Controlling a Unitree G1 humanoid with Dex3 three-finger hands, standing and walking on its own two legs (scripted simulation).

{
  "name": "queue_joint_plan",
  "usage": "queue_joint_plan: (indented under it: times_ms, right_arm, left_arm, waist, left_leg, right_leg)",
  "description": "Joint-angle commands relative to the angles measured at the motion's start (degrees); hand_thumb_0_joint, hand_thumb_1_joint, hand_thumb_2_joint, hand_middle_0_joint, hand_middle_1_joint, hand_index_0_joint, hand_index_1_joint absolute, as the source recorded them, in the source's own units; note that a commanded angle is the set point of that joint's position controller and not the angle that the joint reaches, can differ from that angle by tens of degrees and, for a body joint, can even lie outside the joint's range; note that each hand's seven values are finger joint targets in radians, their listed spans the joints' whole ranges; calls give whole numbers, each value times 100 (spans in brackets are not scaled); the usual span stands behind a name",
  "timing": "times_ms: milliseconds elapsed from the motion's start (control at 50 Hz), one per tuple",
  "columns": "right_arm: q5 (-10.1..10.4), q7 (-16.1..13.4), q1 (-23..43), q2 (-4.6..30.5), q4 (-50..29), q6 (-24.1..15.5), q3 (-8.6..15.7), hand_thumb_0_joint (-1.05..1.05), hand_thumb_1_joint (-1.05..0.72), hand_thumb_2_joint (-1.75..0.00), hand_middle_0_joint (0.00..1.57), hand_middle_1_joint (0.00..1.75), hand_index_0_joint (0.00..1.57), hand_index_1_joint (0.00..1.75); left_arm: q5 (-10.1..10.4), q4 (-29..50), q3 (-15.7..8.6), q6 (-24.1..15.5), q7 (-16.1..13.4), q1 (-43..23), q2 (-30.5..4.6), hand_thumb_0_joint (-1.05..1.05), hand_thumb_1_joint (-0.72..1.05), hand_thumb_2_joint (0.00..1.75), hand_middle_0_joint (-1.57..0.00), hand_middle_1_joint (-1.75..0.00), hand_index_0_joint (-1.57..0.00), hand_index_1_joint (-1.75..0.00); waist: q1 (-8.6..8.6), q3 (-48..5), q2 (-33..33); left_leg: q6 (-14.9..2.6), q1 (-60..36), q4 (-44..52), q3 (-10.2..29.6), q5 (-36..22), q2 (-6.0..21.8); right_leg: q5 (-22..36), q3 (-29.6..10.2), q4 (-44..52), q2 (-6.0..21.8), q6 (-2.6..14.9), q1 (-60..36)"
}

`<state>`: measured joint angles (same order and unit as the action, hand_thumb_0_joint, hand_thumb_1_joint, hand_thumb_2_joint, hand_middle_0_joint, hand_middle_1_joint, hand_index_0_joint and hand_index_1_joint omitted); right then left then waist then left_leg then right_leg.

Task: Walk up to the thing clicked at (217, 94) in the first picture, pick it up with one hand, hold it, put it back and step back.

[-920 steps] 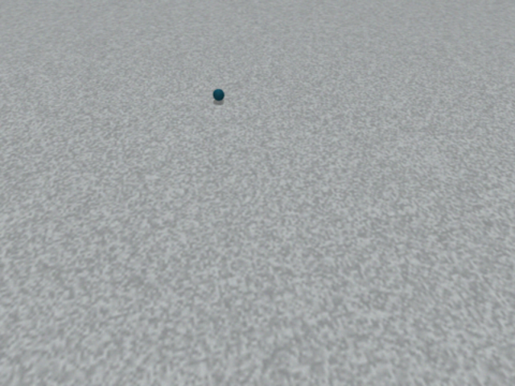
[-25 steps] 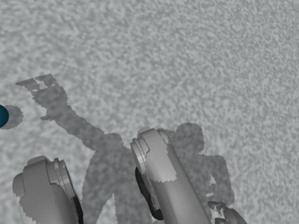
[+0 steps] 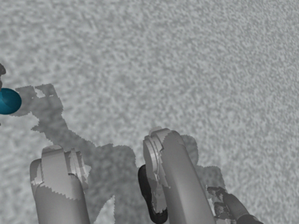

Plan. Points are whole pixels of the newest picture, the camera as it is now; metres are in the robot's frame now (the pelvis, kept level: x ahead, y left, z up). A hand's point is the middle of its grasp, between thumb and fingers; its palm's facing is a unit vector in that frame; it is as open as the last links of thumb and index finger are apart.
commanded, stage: rest palm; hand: left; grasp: from above
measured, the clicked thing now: (5, 101) +0.47 +0.31 -0.28
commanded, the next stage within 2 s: close in 1.18 s
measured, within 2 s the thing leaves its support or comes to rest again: neither
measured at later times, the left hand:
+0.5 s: hand out of the picture +0.46 +0.31 -0.23, palm faces -0.45 -0.12 -0.88, open 14.2 cm
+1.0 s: hand (1, 101) +0.46 +0.31 -0.24, palm faces -0.43 -0.12 -0.90, open 13.9 cm
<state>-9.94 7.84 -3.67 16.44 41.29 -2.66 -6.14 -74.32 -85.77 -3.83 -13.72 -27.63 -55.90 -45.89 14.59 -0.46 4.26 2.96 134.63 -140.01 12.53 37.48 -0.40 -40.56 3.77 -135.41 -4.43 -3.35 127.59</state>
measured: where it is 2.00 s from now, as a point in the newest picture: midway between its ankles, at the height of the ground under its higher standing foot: (116, 215)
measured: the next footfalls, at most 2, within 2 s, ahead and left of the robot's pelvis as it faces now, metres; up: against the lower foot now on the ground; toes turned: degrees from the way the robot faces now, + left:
none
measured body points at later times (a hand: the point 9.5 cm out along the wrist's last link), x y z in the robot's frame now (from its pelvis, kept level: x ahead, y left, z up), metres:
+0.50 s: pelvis +0.00 +0.00 -0.01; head +0.28 +0.09 +0.34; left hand +0.48 +0.31 -0.18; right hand +0.03 -0.26 -0.09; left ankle +0.08 +0.14 -0.29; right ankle +0.10 -0.13 -0.28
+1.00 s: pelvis +0.00 +0.01 -0.01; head +0.27 +0.11 +0.33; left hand +0.48 +0.31 -0.19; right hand +0.06 -0.26 -0.08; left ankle +0.08 +0.14 -0.29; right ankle +0.10 -0.13 -0.28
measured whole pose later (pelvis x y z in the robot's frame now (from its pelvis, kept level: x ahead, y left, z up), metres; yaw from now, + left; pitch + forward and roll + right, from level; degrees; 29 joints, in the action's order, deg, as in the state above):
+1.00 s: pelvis +0.00 +0.01 -0.01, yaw -4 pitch +29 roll -13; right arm -14.0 11.6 -3.8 17.7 39.8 -9.7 -14.6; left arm -72.6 -95.7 -6.4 -11.8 -33.2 -58.8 -55.0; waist 19.7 6.8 7.0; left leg 2.8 134.5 -144.5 16.5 40.0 0.7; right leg -40.4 6.7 -136.4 -6.4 -4.5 127.0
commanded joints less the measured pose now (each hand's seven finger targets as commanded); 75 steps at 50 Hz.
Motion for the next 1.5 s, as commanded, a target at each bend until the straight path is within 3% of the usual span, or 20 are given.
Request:
queue_joint_plan:
  times_ms: [0,80,220,280,380,420,540,680,720,780,880,960,1120,1180,1220,1240,1280,1420,1440,1480]
  right_arm:
    - [-65,-44,-1345,1539,88,-93,275,0,-89,-90,20,30,20,30]
    - [-87,-5,-1238,1591,-66,-214,146,0,-89,-90,20,30,20,30]
    - [-97,27,-1263,1611,-146,-339,-15,0,-90,-90,20,30,20,30]
    - [-93,49,-1287,1622,-122,-353,-54,0,-90,-90,20,30,20,30]
    - [-169,114,-1445,1701,-47,-370,-96,0,-90,-90,20,30,20,30]
    - [-219,157,-1463,1686,-52,-399,-132,0,-90,-90,20,30,20,30]
    - [-264,206,-1392,1758,-55,-435,-177,0,-89,-90,20,30,20,30]
    - [-364,270,-1324,1826,-54,-529,-249,0,-89,-90,20,30,20,30]
    - [-371,262,-1242,1850,-45,-552,-281,0,-89,-90,20,30,20,30]
    - [-397,304,-1245,1861,-65,-612,-277,0,-90,-90,20,30,20,30]
    - [-414,298,-1080,1895,-73,-675,-322,0,-90,-90,20,30,20,30]
    - [-391,347,-1143,1916,-95,-748,-331,0,-90,-90,20,30,20,30]
    - [-418,388,-1226,2004,-105,-781,-363,0,-90,-90,20,30,20,30]
    - [-418,387,-1145,1966,-104,-779,-402,0,-90,-90,20,30,20,30]
    - [-426,408,-1155,1982,-159,-799,-427,0,-90,-90,20,30,20,30]
    - [-418,411,-1159,2016,-153,-813,-430,0,-90,-90,20,30,20,30]
    - [-418,388,-1112,2050,-135,-784,-437,0,-89,-90,20,30,20,30]
    - [-472,422,-1072,2070,-148,-826,-496,0,-89,-90,20,30,20,30]
    - [-506,429,-1012,2064,-219,-837,-520,0,-89,-90,20,30,20,30]
    - [-504,432,-1094,2119,-184,-852,-493,0,-89,-90,20,30,20,30]
  left_arm:
    - [-15,-148,-178,313,-405,-1910,-1383,0,-51,98,-7,-102,-7,-101]
    - [153,-215,-153,437,-324,-2042,-1519,0,-51,97,-6,-102,-7,-101]
    - [371,138,-422,403,-253,-1726,-1983,0,-54,98,-6,-101,-6,-100]
    - [434,227,-469,340,-237,-1645,-2085,0,-56,99,-6,-100,-6,-100]
    - [437,504,-641,128,-283,-1665,-2268,0,-56,101,-6,-98,-5,-99]
    - [379,281,-484,96,-276,-1580,-2118,0,-57,102,-6,-98,-5,-99]
    - [316,45,-520,-8,-387,-1407,-2228,0,-55,103,-7,-98,-6,-99]
    - [211,-162,-405,13,-615,-1617,-2162,0,-54,102,-7,-99,-6,-100]
    - [209,-206,-488,36,-710,-1580,-2245,0,-53,103,-8,-100,-7,-101]
    - [164,-349,-356,97,-741,-1758,-2180,0,-51,102,-8,-102,-7,-102]
    - [199,-310,-305,148,-816,-1702,-2214,0,-51,104,-8,-104,-8,-104]
    - [276,-367,-243,194,-786,-1768,-2161,0,-53,98,-7,-101,-7,-101]
    - [319,-369,-509,181,-733,-1569,-2530,0,-51,104,-9,-105,-8,-105]
    - [385,-349,-452,141,-747,-1519,-2444,0,-52,104,-8,-105,-7,-105]
    - [387,-378,-271,113,-710,-1636,-2241,0,-52,101,-7,-104,-7,-104]
    - [398,-415,-321,93,-709,-1647,-2370,0,-51,99,-7,-104,-7,-103]
    - [373,-464,-472,45,-757,-1449,-2566,0,-44,96,-10,-106,-12,-104]
    - [244,-528,-419,-15,-863,-1569,-2610,0,-33,91,-16,-105,-19,-102]
    - [263,-548,-309,-26,-862,-1544,-2430,0,-32,89,-16,-105,-19,-101]
    - [222,-558,-461,-37,-904,-1514,-2676,0,-29,86,-18,-103,-22,-99]
  waist:
    - [318,-3129,-2313]
    - [446,-3231,-2167]
    - [362,-3688,-2316]
    - [366,-3543,-2447]
    - [450,-3592,-2572]
    - [533,-3355,-2588]
    - [465,-3204,-2459]
    - [659,-3005,-2522]
    - [579,-3128,-2510]
    - [724,-2856,-2562]
    - [648,-3011,-2694]
    - [769,-2982,-2638]
    - [715,-2918,-2584]
    - [677,-2995,-2623]
    - [814,-2903,-2579]
    - [827,-2817,-2590]
    - [684,-2836,-2643]
    - [772,-2657,-2694]
    - [792,-2632,-2651]
    - [775,-2565,-2565]
  left_leg:
    - [-371,-3051,1361,-774,-516,116]
    - [-422,-2880,1286,-743,-471,136]
    - [-420,-3084,1087,-724,-999,202]
    - [-400,-3047,1061,-686,-1039,217]
    - [-375,-3168,991,-614,-1203,241]
    - [-372,-3066,972,-620,-1088,242]
    - [-374,-2987,978,-564,-897,261]
    - [-360,-2996,951,-511,-964,286]
    - [-353,-3059,952,-506,-1007,287]
    - [-340,-2969,964,-481,-867,293]
    - [-326,-3059,984,-492,-778,298]
    - [-320,-3131,913,-428,-1073,312]
    - [-346,-2970,874,-424,-999,326]
    - [-333,-3014,892,-410,-1059,345]
    - [-323,-3040,887,-357,-1120,340]
    - [-321,-3013,888,-343,-1068,345]
    - [-312,-2998,948,-349,-962,345]
    - [-305,-2994,877,-330,-885,364]
    - [-317,-2921,883,-334,-849,357]
    - [-334,-2853,882,-337,-732,358]
  right_leg:
    - [1172,840,1287,-27,497,-1091]
    - [1169,853,1319,-68,468,-1371]
    - [1709,821,1275,-144,424,-1983]
    - [1737,856,1221,-153,436,-1927]
    - [1871,932,1178,-168,432,-2029]
    - [1785,941,1172,-177,443,-1967]
    - [1612,1020,1198,-205,437,-1909]
    - [1710,1086,1162,-233,416,-1877]
    - [1745,1101,1152,-240,414,-1921]
    - [1602,1139,1092,-228,433,-1703]
    - [1554,1132,1162,-251,433,-1882]
    - [1791,1169,1056,-231,422,-1829]
    - [1744,1152,1127,-261,408,-2032]
    - [1803,1149,1127,-275,413,-2088]
    - [1838,1214,1080,-270,408,-2006]
    - [1782,1225,1075,-268,409,-1957]
    - [1670,1215,1091,-282,428,-1994]
    - [1619,1249,1029,-288,421,-1820]
    - [1607,1242,1098,-295,404,-1889]
    - [1510,1233,1116,-299,401,-1887]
